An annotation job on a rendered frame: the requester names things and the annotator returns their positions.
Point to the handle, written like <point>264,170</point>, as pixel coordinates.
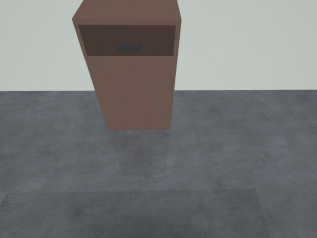
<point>129,47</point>

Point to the drawer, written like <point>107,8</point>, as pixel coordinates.
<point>155,40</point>

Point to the cabinet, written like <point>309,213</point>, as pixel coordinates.
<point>134,92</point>

